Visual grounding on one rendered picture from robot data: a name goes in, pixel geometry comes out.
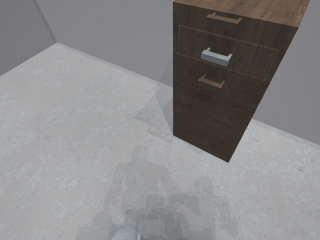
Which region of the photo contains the left robot thigh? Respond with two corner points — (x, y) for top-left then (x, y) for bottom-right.
(111, 228), (141, 240)

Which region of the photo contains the cabinet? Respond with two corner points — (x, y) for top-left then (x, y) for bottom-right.
(173, 0), (310, 163)

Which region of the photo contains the handle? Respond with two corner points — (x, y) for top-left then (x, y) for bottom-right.
(201, 47), (233, 67)
(205, 14), (240, 32)
(197, 77), (223, 93)

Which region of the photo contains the drawer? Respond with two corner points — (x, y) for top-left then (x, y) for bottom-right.
(177, 24), (278, 80)

